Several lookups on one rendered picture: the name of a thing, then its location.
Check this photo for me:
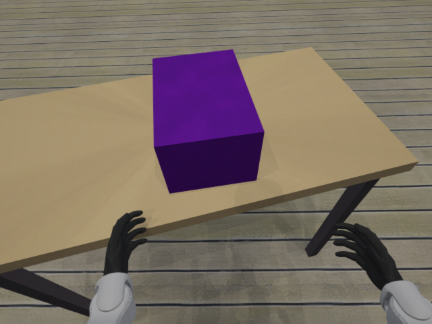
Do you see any robot right hand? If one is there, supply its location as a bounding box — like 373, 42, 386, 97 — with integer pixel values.
332, 223, 403, 291

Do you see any right robot forearm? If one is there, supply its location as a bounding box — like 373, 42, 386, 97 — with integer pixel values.
380, 280, 432, 324

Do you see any carton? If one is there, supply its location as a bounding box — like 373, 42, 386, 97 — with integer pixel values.
153, 49, 265, 194

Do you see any table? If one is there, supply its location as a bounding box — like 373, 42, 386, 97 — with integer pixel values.
0, 47, 419, 317

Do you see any robot left hand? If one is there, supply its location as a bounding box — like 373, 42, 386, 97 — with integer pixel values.
103, 211, 147, 276

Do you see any left robot forearm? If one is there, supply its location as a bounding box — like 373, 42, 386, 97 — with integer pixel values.
87, 273, 136, 324

